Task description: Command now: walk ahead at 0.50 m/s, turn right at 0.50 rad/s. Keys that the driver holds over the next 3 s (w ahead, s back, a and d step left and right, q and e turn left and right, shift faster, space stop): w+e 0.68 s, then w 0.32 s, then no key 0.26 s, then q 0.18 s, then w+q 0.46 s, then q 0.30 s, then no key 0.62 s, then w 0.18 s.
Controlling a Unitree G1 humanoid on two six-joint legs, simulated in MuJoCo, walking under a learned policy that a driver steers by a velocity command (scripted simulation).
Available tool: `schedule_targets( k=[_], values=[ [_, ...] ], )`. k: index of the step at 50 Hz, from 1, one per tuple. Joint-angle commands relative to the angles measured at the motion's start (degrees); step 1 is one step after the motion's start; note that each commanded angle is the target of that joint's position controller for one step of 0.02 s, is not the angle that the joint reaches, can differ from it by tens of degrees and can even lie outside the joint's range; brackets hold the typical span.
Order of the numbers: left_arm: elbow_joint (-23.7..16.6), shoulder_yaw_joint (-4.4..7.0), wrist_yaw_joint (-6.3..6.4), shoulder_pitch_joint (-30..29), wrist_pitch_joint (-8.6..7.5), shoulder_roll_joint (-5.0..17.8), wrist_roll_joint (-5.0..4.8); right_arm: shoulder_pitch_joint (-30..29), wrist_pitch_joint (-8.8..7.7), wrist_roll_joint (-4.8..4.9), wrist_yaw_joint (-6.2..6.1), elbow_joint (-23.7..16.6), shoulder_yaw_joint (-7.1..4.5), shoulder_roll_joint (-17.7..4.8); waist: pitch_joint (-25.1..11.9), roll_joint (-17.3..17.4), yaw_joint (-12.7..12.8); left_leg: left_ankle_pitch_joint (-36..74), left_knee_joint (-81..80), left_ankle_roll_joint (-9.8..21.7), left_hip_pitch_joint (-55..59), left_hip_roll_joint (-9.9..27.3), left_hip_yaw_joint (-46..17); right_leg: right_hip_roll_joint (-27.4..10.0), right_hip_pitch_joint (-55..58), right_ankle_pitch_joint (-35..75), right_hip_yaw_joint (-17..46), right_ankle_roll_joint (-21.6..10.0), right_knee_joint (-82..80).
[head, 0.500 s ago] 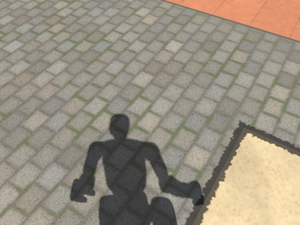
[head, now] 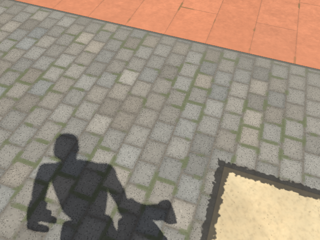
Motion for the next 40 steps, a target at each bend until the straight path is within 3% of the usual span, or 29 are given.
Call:
schedule_targets(
  k=[1,6,9,11,13,14,15,16,17,18,19,20,21,22,25,27,30,34,37,38,39,40],
  values=[
    [-4.75,0.10,-0.38,-0.54,0.29,0.66,0.38,-2.58,-1.52,0.01,-0.44,-2.50,-2.12,-7.25,0.74,7.43,0.96,11.71,-12.19,9.67,4.33,16.25,-9.81,-3.22,-7.89,6.00,2.98,1.02,-4.04],
    [-7.64,-0.79,-2.19,-9.04,-0.24,-0.44,0.55,-0.64,-0.76,0.49,-1.17,-0.35,-3.03,-10.31,2.61,5.71,-1.82,13.49,-12.72,8.10,5.85,15.51,-0.96,-2.15,-5.03,17.44,-0.84,-0.07,-19.60],
    [-9.99,-0.80,-3.00,-13.64,-0.14,0.14,0.43,1.62,0.04,1.40,-1.24,1.22,-3.58,-11.77,4.04,5.53,-2.97,14.11,-11.46,6.95,10.13,16.88,1.48,-1.62,-5.22,15.65,-2.66,-1.86,-24.55],
    [-11.32,-0.48,-3.45,-15.07,-0.01,1.00,0.51,2.37,0.81,1.95,-1.26,2.00,-3.95,-12.74,3.94,5.95,-2.64,20.46,-8.22,5.94,13.54,17.71,3.03,-0.35,-4.42,11.19,-4.55,-3.61,-26.51],
    [-11.58,0.63,-3.49,-11.95,0.35,2.98,0.70,1.99,1.63,2.39,-1.52,2.03,-4.43,-14.60,0.27,7.85,0.12,39.83,0.51,4.62,15.06,17.38,5.14,3.56,3.02,5.22,-8.13,-6.04,-26.99],
    [-10.11,1.93,-3.26,-5.29,0.56,4.97,0.58,1.34,2.16,2.67,-1.65,1.91,-4.44,-14.90,-3.59,7.63,4.22,46.58,10.21,3.47,13.47,16.07,6.83,6.35,12.15,5.22,-9.71,-7.77,-29.03],
    [-7.29,3.99,-2.42,4.70,0.97,8.57,0.37,1.83,2.25,2.44,-1.90,1.61,-3.75,-13.48,-8.85,6.05,8.95,42.90,23.75,1.30,5.77,13.67,8.16,8.17,27.84,7.89,-8.47,-10.01,-31.42],
    [-6.35,5.74,-1.16,9.56,1.38,15.49,-0.02,5.39,1.62,-0.03,-1.70,-0.88,-1.80,-7.81,-13.88,-6.97,7.37,5.91,45.39,-2.47,-17.19,7.77,8.16,-5.60,48.42,6.65,14.99,-17.12,-32.33],
    [-8.70,5.06,-1.48,8.09,0.34,16.34,0.03,5.13,-0.39,-0.10,-1.15,-2.84,-0.27,-5.28,-23.01,-10.10,5.30,-24.71,58.28,-3.85,-31.04,-1.51,-5.24,-15.07,56.84,-5.26,44.60,-25.52,-43.37],
    [-8.51,3.55,-1.99,7.72,-0.55,11.24,0.42,-2.08,-1.76,2.29,-0.49,-4.06,-1.54,-10.55,-18.58,-2.91,8.51,-20.81,60.07,-2.63,-37.10,1.69,-10.93,-14.23,54.19,-6.48,40.16,-22.03,-47.15],
    [-8.07,2.92,-2.00,5.67,-1.18,9.24,0.57,-4.41,-2.49,3.03,-0.36,-4.99,-1.33,-10.47,-11.35,-1.82,7.08,-15.69,56.50,-1.47,-38.17,3.82,-10.02,-12.23,46.64,-3.38,32.35,-19.99,-47.29],
    [-8.43,2.37,-1.88,1.80,-1.39,7.55,0.53,-4.18,-2.72,1.69,-0.88,-4.24,-1.30,-10.00,-7.09,2.20,4.23,-11.65,51.42,-1.51,-34.97,6.14,-10.02,-9.68,38.09,2.40,26.23,-18.05,-47.25],
    [-9.18,1.77,-1.62,-1.34,-1.47,5.75,0.91,-3.22,-2.35,0.48,-1.22,-3.69,-1.75,-10.59,-5.11,1.38,1.91,-8.95,47.06,-1.92,-30.50,7.67,-10.31,-7.69,31.44,8.40,21.76,-17.10,-47.99],
    [-10.03,1.51,-1.37,-2.96,-1.49,5.24,1.49,-2.21,-1.66,0.17,-1.10,-3.50,-1.91,-10.57,-4.48,0.02,0.42,-7.19,45.42,-2.41,-27.06,8.15,-10.45,-6.43,27.19,11.61,20.00,-16.97,-49.29],
    [-9.27,1.87,-0.48,-2.31,-1.94,6.29,1.32,-2.69,-0.22,-0.44,-1.16,-3.61,-1.42,-8.36,-3.44,0.63,-0.24,-3.09,39.00,-4.81,-24.76,7.12,-8.86,-4.57,21.15,19.72,15.23,-17.62,-50.87],
    [-8.27,2.15,0.24,-0.46,-1.90,7.20,1.02,-7.07,0.00,-0.50,-1.20,-4.84,-0.82,-6.99,-1.92,0.62,1.14,3.73,31.14,-5.91,-25.56,6.11,-8.65,-3.04,19.88,19.72,12.98,-16.45,-50.99],
    [-7.08,2.25,0.88,1.91,-1.41,7.44,0.55,-13.61,-0.44,0.00,-0.55,-6.21,-0.03,-5.41,-0.80,-0.99,3.79,13.68,18.03,-6.14,-21.87,3.40,-8.51,-0.74,18.42,13.59,11.48,-13.79,-50.21],
    [-5.38,2.40,1.23,5.41,-0.80,7.57,0.05,-18.08,-1.36,1.05,0.64,-7.53,-0.35,-7.01,-0.18,-1.64,5.23,15.06,10.19,-5.21,-18.46,1.53,-9.98,-2.68,21.39,8.66,16.37,-12.78,-46.79],
    [-4.55,2.25,1.41,5.67,-0.49,6.71,0.53,-14.96,-1.98,1.03,1.17,-6.66,-1.04,-8.60,-0.69,-3.78,3.65,9.83,8.35,-2.74,-15.49,2.05,-9.83,-5.20,26.15,10.85,19.35,-11.50,-42.37],
    [-4.43,2.10,1.32,5.26,-0.32,6.16,0.62,-11.91,-2.18,0.86,1.04,-5.84,-1.39,-8.87,-1.30,-4.24,1.89,8.70,6.59,-1.42,-11.36,1.63,-8.50,-4.57,26.30,13.85,19.16,-10.70,-39.94],
    [-4.48,1.44,1.10,5.42,-0.34,4.38,0.89,-6.90,-2.41,0.35,0.69,-4.59,-2.20,-10.20,-4.52,-3.43,-0.51,8.05,5.25,0.50,-3.22,1.94,-8.06,-1.64,25.65,18.74,17.29,-9.23,-33.56],
    [-5.28,0.25,0.91,6.02,-0.42,1.60,1.72,0.86,-2.56,-0.51,0.32,-3.91,-2.83,-12.77,-12.37,1.79,-3.68,6.69,6.56,4.18,10.35,10.13,-16.32,1.67,20.03,12.79,13.48,-7.25,-18.73]
  ],
)
Next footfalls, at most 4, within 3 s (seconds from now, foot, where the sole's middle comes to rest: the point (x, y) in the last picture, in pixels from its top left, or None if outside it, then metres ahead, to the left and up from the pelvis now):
0.30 right None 0.30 -0.17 -0.78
0.78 left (173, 208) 0.63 -0.07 -0.78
1.24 right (242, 190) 0.72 -0.38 -0.78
1.68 left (188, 181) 0.76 -0.14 -0.78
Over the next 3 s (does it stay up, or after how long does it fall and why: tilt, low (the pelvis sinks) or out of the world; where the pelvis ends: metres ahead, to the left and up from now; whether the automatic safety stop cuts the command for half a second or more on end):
stays up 1.01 -0.27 -0.01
